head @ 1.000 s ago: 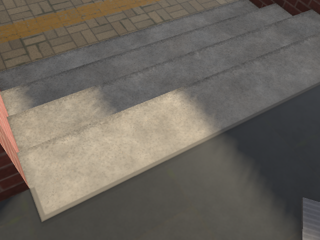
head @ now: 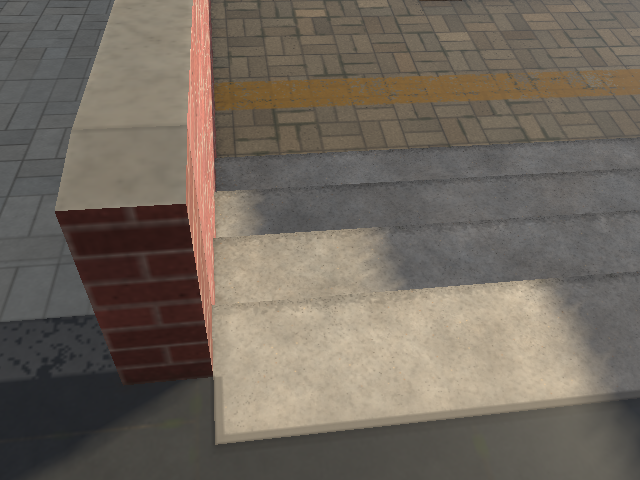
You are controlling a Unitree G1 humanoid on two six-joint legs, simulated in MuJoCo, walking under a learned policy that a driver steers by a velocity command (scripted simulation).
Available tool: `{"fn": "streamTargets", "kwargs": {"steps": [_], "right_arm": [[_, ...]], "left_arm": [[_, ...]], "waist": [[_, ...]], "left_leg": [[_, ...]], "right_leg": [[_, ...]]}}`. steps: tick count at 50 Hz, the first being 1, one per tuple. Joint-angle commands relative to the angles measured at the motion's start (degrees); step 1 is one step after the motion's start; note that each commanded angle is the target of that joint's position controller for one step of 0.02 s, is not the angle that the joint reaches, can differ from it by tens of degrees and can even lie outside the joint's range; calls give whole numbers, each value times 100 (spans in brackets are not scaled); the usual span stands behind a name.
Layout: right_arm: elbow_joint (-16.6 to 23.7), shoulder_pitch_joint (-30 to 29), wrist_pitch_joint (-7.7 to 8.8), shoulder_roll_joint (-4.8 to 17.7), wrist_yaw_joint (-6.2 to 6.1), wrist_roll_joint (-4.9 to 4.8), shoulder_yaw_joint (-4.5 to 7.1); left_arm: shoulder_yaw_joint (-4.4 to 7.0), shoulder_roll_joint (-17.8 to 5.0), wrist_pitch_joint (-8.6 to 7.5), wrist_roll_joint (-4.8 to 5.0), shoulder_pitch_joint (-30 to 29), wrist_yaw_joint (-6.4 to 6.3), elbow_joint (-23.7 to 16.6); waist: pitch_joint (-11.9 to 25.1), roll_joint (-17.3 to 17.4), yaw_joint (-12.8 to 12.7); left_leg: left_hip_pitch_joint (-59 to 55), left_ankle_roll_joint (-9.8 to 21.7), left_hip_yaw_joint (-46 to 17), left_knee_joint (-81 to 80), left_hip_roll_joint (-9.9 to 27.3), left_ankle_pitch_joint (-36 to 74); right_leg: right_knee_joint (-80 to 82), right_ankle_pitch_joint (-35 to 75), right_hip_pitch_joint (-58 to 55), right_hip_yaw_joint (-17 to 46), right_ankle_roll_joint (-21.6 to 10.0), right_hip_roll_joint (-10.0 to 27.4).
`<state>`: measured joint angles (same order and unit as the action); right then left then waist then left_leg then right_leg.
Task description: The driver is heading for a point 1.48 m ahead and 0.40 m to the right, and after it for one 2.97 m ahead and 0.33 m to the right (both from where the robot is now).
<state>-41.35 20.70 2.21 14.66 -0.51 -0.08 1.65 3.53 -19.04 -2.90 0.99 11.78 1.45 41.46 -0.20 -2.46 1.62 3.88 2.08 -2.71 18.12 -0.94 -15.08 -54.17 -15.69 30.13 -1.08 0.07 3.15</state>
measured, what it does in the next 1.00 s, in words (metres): walks ahead: right foot, then left foot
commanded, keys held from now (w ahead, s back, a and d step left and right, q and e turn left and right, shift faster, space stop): w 0.74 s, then w+e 0.26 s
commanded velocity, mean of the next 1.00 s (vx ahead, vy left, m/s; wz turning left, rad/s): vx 0.46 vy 0.00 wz -0.04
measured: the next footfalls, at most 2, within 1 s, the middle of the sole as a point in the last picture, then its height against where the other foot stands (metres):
right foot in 0.24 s outside the picture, level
left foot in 0.78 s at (276, 441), level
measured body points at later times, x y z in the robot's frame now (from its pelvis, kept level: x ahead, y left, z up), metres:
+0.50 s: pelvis +0.23 -0.07 +0.00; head +0.25 -0.08 +0.45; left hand +0.30 +0.18 -0.12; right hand +0.37 -0.33 -0.11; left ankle +0.29 +0.10 -0.66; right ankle +0.22 -0.15 -0.75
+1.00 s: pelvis +0.54 -0.02 +0.00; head +0.56 -0.03 +0.45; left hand +0.66 +0.21 -0.13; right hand +0.57 -0.28 -0.13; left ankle +0.56 +0.06 -0.75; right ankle +0.53 -0.17 -0.66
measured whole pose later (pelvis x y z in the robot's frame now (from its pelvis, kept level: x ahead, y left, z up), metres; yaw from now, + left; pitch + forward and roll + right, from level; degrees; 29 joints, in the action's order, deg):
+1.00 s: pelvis +0.54 -0.02 +0.00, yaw -6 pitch +3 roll +1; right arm -45.7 20.9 4.8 13.0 0.2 3.8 0.6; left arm 0.4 -13.9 -5.0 -4.1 15.5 4.4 47.0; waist 1.8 -1.2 0.9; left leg 12.6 3.4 8.1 17.8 -1.7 -8.6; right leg -64.7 -13.9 34.9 2.9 -2.7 3.9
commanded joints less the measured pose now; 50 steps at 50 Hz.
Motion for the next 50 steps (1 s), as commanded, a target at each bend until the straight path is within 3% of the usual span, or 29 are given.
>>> {"fn": "streamTargets", "kwargs": {"steps": [1, 5, 8, 10, 12, 13, 14, 15, 16, 17, 18, 20, 21, 22, 24, 25, 29, 32, 36, 38, 39, 40, 41, 42, 43, 44, 45, 47, 50], "right_arm": [[340, -175, 147, 983, -37, -7, 269], [165, 167, 155, 1225, 6, -61, 341], [30, 285, 107, 1294, 2, -115, 363], [-12, 240, 66, 1364, 0, -101, 384], [-36, 252, 31, 1216, -15, -45, 319], [101, 332, 22, 914, -37, 93, 184], [320, 874, 134, 307, -39, -22, 23], [225, 506, 229, 927, -16, -132, 153], [329, 11, 277, 1170, 26, -217, 226], [341, -250, 311, 1122, -2, -161, 197], [341, -378, 326, 1035, -13, -65, 193], [244, -202, 254, 893, -14, -71, 183], [198, -94, 279, 75, 302, 827, -184], [192, -180, 253, 111, 395, 822, -156], [307, -512, 234, 413, 453, 592, -107], [368, -731, 231, 492, 441, 547, -119], [505, -1357, 150, 385, 440, 510, -218], [728, -1881, 31, 381, 488, 495, -239], [974, -2294, 78, 466, 398, 402, -192], [994, -2094, 96, 647, 343, 322, -99], [870, -1546, 129, 865, 298, 240, -8], [544, -275, 162, 1169, 274, 285, 79], [208, 1232, 169, 1152, 242, 255, 109], [-126, 2079, 184, 771, 153, 501, 52], [-234, 1430, 307, 939, 133, 415, 139], [-144, 651, 330, 605, 88, 321, 62], [-121, 321, 318, 288, 65, 268, -55], [56, -247, 335, -37, 31, 313, -139], [41, -393, 443, 307, 90, 480, 23]], "left_arm": [[1, -197, -196, -21, -843, 74, -557], [-84, -153, -198, 24, -1310, 138, -720], [-82, -303, -241, 50, -1342, 215, -793], [-44, -433, -258, 39, -1042, 200, -738], [138, -759, -237, 17, 197, 90, -397], [230, -1111, -206, -8, 1184, 30, -231], [294, -1609, -219, -125, 1447, 77, -150], [163, -1059, -260, -49, 1234, 81, -192], [94, -846, -259, -49, 852, 47, -231], [61, -732, -241, -96, 606, 28, -249], [36, -629, -231, -147, 416, 26, -264], [-10, -458, -254, -199, 196, 7, -290], [-276, 445, -506, -544, 349, -79, -249], [-247, 342, -596, -535, 384, -66, -184], [-139, -71, -625, -580, 301, 33, -175], [-127, -153, -609, -623, 408, 71, -127], [-164, -190, -508, -571, 727, 232, -6], [-149, -321, -450, -532, 1244, 367, 242], [-100, -439, -349, -480, 1383, 356, 457], [-55, -594, -317, -503, 1227, 353, 487], [-49, -601, -329, -568, 1212, 385, 495], [-167, -143, -356, -667, 1465, 387, 399], [-443, 533, -454, -860, 2428, 451, 333], [-262, 100, -401, -519, 1264, 533, 313], [-200, 140, -416, -345, 732, 450, 157], [-180, 41, -427, -412, 552, 283, 223], [-239, 166, -407, -581, 672, 196, 229], [-317, 383, -288, -637, 747, 233, 298], [-302, 385, -184, -404, 756, 341, 458]], "waist": [[-456, 916, 162], [-599, 920, 347], [-713, 879, 239], [-537, 945, 16], [328, 754, -628], [1227, 92, -1006], [1848, -1734, -610], [1460, -1086, -752], [710, -730, -680], [400, -200, -561], [167, -22, -428], [152, -260, -180], [333, -398, -54], [49, -249, -52], [-15, -71, -69], [-3, 87, -145], [-15, 73, -336], [-197, -21, -510], [-205, -146, -527], [51, -182, -190], [483, -71, 85], [1680, 471, 338], [3263, 1781, 480], [2364, 959, 1111], [863, 970, 785], [333, 673, 485], [534, 597, 137], [528, 593, -234], [269, 504, -324]], "left_leg": [[-223, 950, -1002, -1126, 1193, 103], [135, 956, -754, -1120, 1291, 373], [-87, 871, -852, -1056, 1567, 485], [-267, 751, -787, -702, 1604, 1298], [69, 467, -285, 979, 1149, 3063], [1071, 225, -31, 2776, 803, 2012], [2987, -198, -30, 4788, -282, -1447], [3621, -212, -611, 5490, -50, -1608], [4004, -127, -410, 5579, 280, -1102], [3894, -71, -249, 5442, 544, -613], [3768, -77, -224, 5141, 710, -253], [3264, -122, -238, 4866, 871, 91], [3368, 82, -377, 5210, 667, 234], [3650, 120, -402, 5076, 649, 318], [4176, 72, -313, 4766, 661, 965], [4370, -16, -306, 4451, 711, 1285], [3878, -289, 116, 2834, 670, 2090], [3513, -116, 356, 2121, 435, 2014], [3584, 167, 355, 1226, 228, 1501], [2452, 406, 671, 934, -63, 1694], [1132, 646, 680, 1070, -138, 1907], [-1421, 1339, 139, 1843, 533, 3216], [-4481, 2797, -2670, 1100, 2367, 2672], [-3762, 2102, -3385, 250, 2260, 1369], [-2199, 1561, -2483, -15, 2196, 600], [-854, 1440, -1855, -262, 2094, 544], [-289, 1395, -1400, -434, 1938, 1148], [434, 1376, -778, -861, 1818, 1770], [782, 1317, 93, -1234, 1650, 1919]], "right_leg": [[770, 843, 982, 48, 146, 124], [1801, 1194, 298, -53, 168, -48], [2189, 1093, 162, 60, -82, -41], [2334, 910, -285, -36, -267, -150], [2448, 844, -2100, -195, -544, -379], [2350, 581, -3702, 852, -840, 513], [3491, -1242, -4967, 3985, -1700, 1823], [4105, -2038, -4649, 4542, -1646, 1851], [4071, -1706, -4052, 3644, -1457, 1723], [4085, -981, -3465, 3016, -1383, 1494], [4171, -353, -2966, 2546, -1366, 1265], [4438, 378, -2436, 1914, -1339, 969], [4463, -109, -2087, 1695, -1294, 878], [4569, -179, -1898, 1564, -1308, 834], [4663, 130, -1869, 1258, -1427, 827], [4703, 359, -1966, 1218, -1508, 892], [4607, 1698, -1925, 568, -1560, 673], [4533, 2084, -2156, 553, -1560, 792], [4205, 2966, -3540, 644, -1393, 1073], [3658, 4709, -3443, 474, -1168, 950], [2911, 5479, -2946, 240, -875, 612], [1425, 4312, -1633, 130, -477, 81], [-481, -253, 611, 168, -122, -926], [-1889, -1337, 1503, 792, -226, -924], [-2275, -876, 1931, 848, -401, -467], [-2106, -410, 1669, 760, -454, -3], [-1775, -84, 1113, 826, -494, 228], [-1451, 37, 547, 751, -400, 380], [-925, 741, 757, 552, -151, 339]]}}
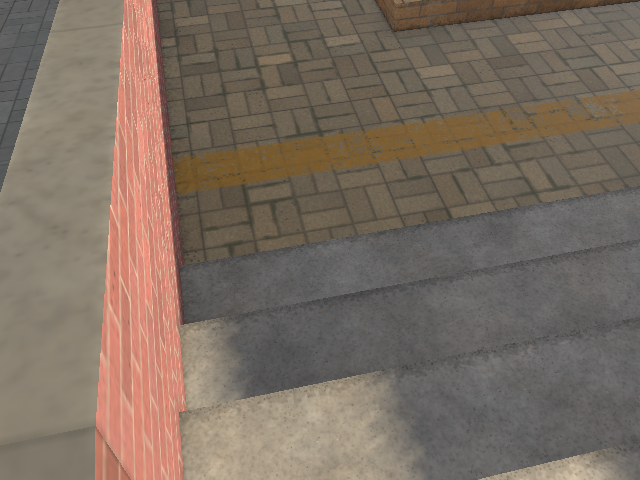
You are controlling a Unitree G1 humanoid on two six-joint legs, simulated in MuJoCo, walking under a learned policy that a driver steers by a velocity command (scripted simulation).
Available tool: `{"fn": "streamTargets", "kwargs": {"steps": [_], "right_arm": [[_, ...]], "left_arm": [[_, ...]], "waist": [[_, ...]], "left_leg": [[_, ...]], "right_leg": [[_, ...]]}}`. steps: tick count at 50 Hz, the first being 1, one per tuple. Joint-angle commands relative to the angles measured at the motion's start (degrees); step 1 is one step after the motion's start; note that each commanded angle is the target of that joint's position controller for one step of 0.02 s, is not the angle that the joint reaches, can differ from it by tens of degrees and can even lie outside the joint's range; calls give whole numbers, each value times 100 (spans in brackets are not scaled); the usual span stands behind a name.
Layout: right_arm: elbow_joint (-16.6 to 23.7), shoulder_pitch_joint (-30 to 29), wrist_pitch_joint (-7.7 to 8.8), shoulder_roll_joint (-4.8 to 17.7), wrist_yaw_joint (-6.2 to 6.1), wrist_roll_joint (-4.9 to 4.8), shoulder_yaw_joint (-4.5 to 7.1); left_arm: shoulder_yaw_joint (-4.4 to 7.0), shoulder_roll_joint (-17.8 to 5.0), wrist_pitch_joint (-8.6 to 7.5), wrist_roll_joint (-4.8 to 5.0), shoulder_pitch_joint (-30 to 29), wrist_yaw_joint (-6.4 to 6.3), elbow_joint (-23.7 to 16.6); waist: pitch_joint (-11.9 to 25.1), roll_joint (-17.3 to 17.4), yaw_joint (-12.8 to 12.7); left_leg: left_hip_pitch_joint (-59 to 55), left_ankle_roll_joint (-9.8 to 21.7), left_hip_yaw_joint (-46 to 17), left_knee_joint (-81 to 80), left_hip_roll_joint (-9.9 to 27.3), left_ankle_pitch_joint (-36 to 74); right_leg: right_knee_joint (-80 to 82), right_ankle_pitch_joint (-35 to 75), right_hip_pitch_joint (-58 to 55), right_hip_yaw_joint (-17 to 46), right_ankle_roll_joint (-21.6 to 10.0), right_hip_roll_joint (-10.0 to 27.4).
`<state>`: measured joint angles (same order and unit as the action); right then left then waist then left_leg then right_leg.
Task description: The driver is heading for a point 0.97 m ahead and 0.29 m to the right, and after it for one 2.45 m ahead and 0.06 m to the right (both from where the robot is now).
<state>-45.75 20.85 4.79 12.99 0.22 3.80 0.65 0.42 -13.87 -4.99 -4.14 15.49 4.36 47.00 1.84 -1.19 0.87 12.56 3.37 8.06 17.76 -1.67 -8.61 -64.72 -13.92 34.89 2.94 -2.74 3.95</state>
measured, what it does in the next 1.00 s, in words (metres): goes down, turning right: right foot, then left foot 0.15 m lower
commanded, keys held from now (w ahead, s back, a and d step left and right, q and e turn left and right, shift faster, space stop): w+e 0.68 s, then w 0.32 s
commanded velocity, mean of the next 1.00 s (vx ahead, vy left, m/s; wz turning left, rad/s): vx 0.50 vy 0.00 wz -0.46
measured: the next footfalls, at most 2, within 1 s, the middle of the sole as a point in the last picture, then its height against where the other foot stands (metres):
right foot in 0.32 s outside the picture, level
left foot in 0.98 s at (364, 411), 0.15 m lower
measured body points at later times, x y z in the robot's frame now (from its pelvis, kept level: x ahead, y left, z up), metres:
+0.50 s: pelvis +0.25 -0.08 -0.01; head +0.29 -0.10 +0.43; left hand +0.39 +0.17 -0.14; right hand +0.26 -0.37 -0.14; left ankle +0.26 +0.09 -0.66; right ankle +0.28 -0.14 -0.75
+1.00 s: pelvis +0.56 -0.12 -0.13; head +0.56 -0.10 +0.32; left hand +0.67 +0.14 -0.26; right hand +0.61 -0.43 -0.20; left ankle +0.70 -0.08 -0.87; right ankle +0.29 -0.14 -0.72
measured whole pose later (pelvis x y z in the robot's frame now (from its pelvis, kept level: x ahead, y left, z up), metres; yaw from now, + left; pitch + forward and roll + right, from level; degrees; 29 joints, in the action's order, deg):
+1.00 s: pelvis +0.56 -0.12 -0.13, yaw -30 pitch +0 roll -5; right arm -42.4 6.9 3.9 16.1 1.6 2.3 3.6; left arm 2.5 -16.3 -2.7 -3.2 26.5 -1.9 49.2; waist 1.6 2.9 -5.7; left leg 19.3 1.7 -2.8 19.2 3.8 14.4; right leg -66.0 -48.5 6.1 9.8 -4.5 -11.9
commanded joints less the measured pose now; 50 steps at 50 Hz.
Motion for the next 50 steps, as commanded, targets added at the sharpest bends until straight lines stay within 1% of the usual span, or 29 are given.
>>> {"fn": "streamTargets", "kwargs": {"steps": [1, 2, 7, 8, 9, 10, 11, 12, 13, 14, 16, 17, 18, 19, 21, 23, 24, 27, 28, 30, 31, 33, 40, 43, 45, 46, 47, 49, 50], "right_arm": [[387, -322, 215, 503, 34, 174, 136], [308, -220, 238, 486, 41, 244, 129], [-48, 179, 196, 676, 157, 134, 196], [-237, 351, 61, 843, -61, -663, 350], [-328, 582, 39, 803, -111, -671, 284], [-384, 595, 1, 790, -117, -552, 288], [-407, 530, -41, 821, -141, -470, 318], [-457, 618, -32, 805, -180, -459, 344], [-525, 636, -55, 827, -214, -392, 369], [-554, 586, -112, 925, -270, -340, 414], [-480, 435, -218, 1127, -268, -236, 452], [-243, 663, -212, 674, -232, -325, 333], [124, 412, -140, 589, -93, -314, 340], [185, -169, -106, 902, -73, -300, 402], [118, -345, -16, 766, -131, -359, 367], [59, -281, -193, 709, -177, -156, 366], [25, -303, -303, 703, -161, -136, 385], [183, -613, -486, 562, -120, -67, 322], [163, -613, -491, 661, -98, -119, 346], [381, -1328, -447, 903, -89, -160, 456], [427, -1494, -446, 1022, -76, -173, 496], [519, -1775, -430, 861, 8, -115, 451], [729, -2112, -317, 788, 232, -26, 377], [982, -2486, -197, 730, 268, -106, 331], [931, -2300, -113, 574, 266, -179, 294], [858, -2097, -116, 498, 227, -315, 294], [718, -1757, -118, 638, 158, -359, 380], [24, -28, -149, 774, 9, -297, 525], [-1054, 2713, -91, 1037, 121, 286, 575]], "left_arm": [[1, -104, 34, 113, 220, 71, -106], [-3, -96, 40, 123, 47, 104, -119], [-32, -55, 79, 149, -606, 59, -294], [83, 10, 240, 341, -947, -9, -583], [70, 45, 341, 315, -1329, 17, -652], [84, 62, 403, 343, -1311, 46, -727], [139, -42, 440, 282, -1244, 55, -744], [173, -106, 452, 230, -1224, -12, -822], [215, -165, 440, 180, -1139, -64, -813], [276, -200, 382, 221, -881, -93, -718], [461, -484, 280, 129, 602, -220, -313], [651, -1147, 243, 87, 1209, -343, -237], [793, -1636, 308, 379, 984, -368, -365], [774, -1471, 390, 456, 1131, -393, -324], [677, -1015, 429, 435, 602, -478, -323], [572, -718, 392, 421, 296, -491, -336], [544, -696, 334, 435, 335, -463, -347], [605, -1017, 279, 438, 395, -460, -229], [609, -1040, 238, 366, 427, -438, -268], [604, -1004, 123, 495, 878, -413, -9], [627, -1083, 110, 461, 1068, -457, 42], [604, -978, 136, 479, 1012, -509, 129], [512, -913, 143, 253, 1125, -598, 35], [516, -998, 162, 140, 1210, -721, -9], [458, -875, 214, 231, 1182, -836, -42], [409, -796, 243, 230, 1156, -890, -3], [380, -748, 290, 202, 1256, -919, 61], [359, -890, 362, 203, 1284, -835, 140], [-53, -654, -53, -296, 1568, 83, 220]], "waist": [[21, 366, -220], [-20, 402, -171], [-172, 345, 58], [-759, 4, 1], [-823, 267, 251], [-919, 574, 216], [-901, 678, 175], [-795, 792, 165], [-725, 806, 107], [-611, 711, -39], [231, 397, -681], [1110, -522, -795], [1588, -1518, -555], [1360, -539, -743], [277, 188, -386], [76, 195, -76], [156, 189, -39], [18, 107, 42], [65, -9, -20], [-235, -142, -192], [-326, -205, -268], [-443, -339, -304], [-381, -217, -599], [-651, -224, -837], [-735, 18, -865], [-818, -20, -816], [-867, 152, -753], [-265, 671, 17], [-25, 1895, 963]], "left_leg": [[-52, 1183, -722, -1238, 1733, 1575], [-147, 1154, -511, -1208, 1684, 1761], [-746, 1029, 136, -948, 1832, 3087], [-525, 381, 583, -815, 1508, 2016], [-447, 275, 519, -907, 1454, 1382], [-599, 249, 522, -865, 1516, 1234], [-853, 225, 525, -658, 1624, 1567], [-1134, 228, 606, -377, 1649, 1742], [-1309, 242, 635, -9, 1760, 2544], [-1464, 190, 695, 468, 1820, 3296], [-1172, 93, 924, 2898, 1636, 3829], [498, -170, 820, 4830, 1386, 1435], [2529, -495, -109, 6305, 23, -2474], [3117, -461, -1013, 6377, 378, -2053], [2707, -462, -1074, 5580, 812, -1241], [1961, -554, -1155, 4896, 920, -1110], [1780, -574, -1098, 4697, 852, -1226], [1673, -609, -917, 4203, 667, -731], [1740, -547, -879, 4257, 609, -81], [2570, -486, -1299, 3600, 720, 667], [3003, -490, -1357, 3415, 716, 775], [2770, -520, -1322, 2598, 590, 1626], [2681, -283, -1322, 2160, 490, 2607], [2799, -277, -1399, 1555, 465, 2597], [2025, -182, -1574, 544, 616, 3257], [1560, -174, -1537, 132, 733, 3475], [1022, -199, -1419, -16, 771, 3380], [-736, -186, -845, -336, 571, 3037], [-3590, 196, -925, 633, 874, 3929]], "right_leg": [[364, 881, 392, 96, 187, 311], [602, 1161, 532, 29, 229, 321], [1856, 1779, 765, -144, 327, 254], [2480, 2208, 377, -513, 187, 152], [2560, 2163, 232, -765, 130, -1], [2670, 1981, 166, -744, 25, 20], [2699, 1601, 155, -746, -66, -20], [2788, 1214, 19, -884, -172, -160], [2727, 777, -207, -932, -294, -272], [2749, 313, -457, -1005, -434, -443], [3307, -15, -2244, -974, -833, -919], [3420, 2, -4142, 1054, -1358, 465], [4441, 347, -5254, 3975, -2156, 1411], [4542, 778, -5329, 3484, -2024, 1299], [4643, 1647, -3686, 2294, -1709, 1070], [4830, 1953, -2719, 1776, -1467, 732], [4886, 2067, -2614, 1697, -1459, 660], [4995, 2590, -2257, 1284, -1399, 298], [5031, 2520, -2349, 1260, -1342, 285], [5139, 1275, -2864, 1620, -1178, 231], [5121, 1236, -3202, 1820, -1217, 318], [4980, 438, -2852, 1727, -1188, 65], [3370, 133, -2642, 2044, -1239, -51], [2762, -54, -2771, 2237, -1154, -133], [2383, -173, -2570, 2017, -928, -311], [2200, -71, -2451, 1944, -876, -316], [1751, 234, -2268, 1875, -878, -366], [-230, 826, -2022, 1285, -840, -635], [-3396, -933, 143, 868, 235, -1737]]}}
